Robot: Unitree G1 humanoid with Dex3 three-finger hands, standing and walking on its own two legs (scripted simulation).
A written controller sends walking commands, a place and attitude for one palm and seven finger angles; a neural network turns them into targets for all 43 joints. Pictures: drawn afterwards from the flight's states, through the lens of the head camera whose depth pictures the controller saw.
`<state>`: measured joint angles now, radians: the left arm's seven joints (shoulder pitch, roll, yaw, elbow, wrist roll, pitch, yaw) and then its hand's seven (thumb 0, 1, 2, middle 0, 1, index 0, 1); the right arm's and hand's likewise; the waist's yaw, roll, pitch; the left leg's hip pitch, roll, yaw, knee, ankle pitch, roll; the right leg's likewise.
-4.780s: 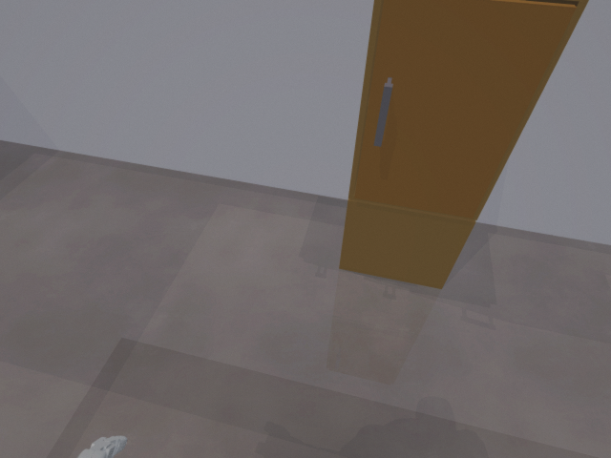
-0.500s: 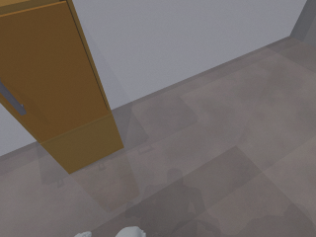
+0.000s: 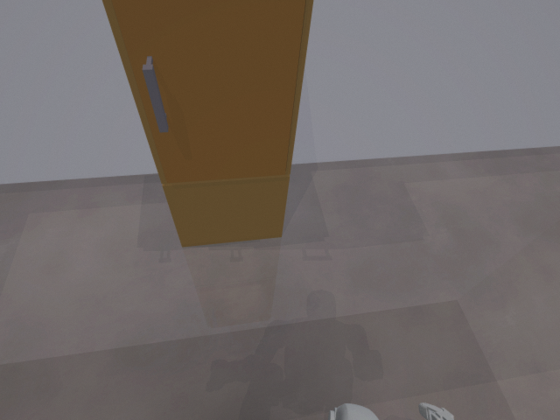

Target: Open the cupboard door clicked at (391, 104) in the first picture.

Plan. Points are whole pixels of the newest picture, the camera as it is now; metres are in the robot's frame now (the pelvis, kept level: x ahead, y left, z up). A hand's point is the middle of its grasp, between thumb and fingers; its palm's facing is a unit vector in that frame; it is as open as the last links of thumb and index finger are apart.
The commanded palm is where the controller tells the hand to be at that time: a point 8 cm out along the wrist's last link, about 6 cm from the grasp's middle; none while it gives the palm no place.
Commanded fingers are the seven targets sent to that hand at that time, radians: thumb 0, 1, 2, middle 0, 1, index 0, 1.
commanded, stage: turn to face it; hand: left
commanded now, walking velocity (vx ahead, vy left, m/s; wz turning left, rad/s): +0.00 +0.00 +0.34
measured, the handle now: (157, 95) +0.74 +0.35 -0.02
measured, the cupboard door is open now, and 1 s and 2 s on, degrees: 0 0 0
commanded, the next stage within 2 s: take the last steps up to it in 0.30 s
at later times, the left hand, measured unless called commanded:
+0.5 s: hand out of the picture +0.04 +0.14 -0.14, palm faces +0.21 -0.94 -0.27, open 7.4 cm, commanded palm none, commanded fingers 0.00 0.90 0.90 -0.20 -0.30 -0.20 -0.30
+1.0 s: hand out of the picture -0.06 +0.18 -0.18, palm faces +0.29 -0.95 -0.12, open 7.4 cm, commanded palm none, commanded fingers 0.00 0.90 0.90 -0.20 -0.30 -0.20 -0.30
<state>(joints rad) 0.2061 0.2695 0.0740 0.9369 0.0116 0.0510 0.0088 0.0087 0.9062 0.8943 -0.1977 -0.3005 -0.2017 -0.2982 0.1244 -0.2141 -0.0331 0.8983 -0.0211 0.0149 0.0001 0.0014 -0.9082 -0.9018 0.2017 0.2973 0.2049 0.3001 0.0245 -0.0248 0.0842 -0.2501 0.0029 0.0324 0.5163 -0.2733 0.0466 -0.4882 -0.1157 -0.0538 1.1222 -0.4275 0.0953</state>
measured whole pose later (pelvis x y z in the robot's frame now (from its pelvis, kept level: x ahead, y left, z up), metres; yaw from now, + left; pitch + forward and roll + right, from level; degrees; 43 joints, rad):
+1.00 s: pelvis +0.05 +0.03 +0.00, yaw +12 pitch -1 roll -1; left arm 0.42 0.16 0.05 1.16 0.03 0.01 -0.01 0.01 0.91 0.89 -0.20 -0.30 -0.20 -0.30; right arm 0.26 -0.16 -0.04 1.03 -0.02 -0.06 -0.03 -0.02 -0.96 -0.90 0.20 0.30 0.21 0.30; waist 0.03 -0.04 0.00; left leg -0.10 0.02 0.16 0.41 -0.29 0.05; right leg -0.44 -0.10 -0.08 1.05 -0.32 0.01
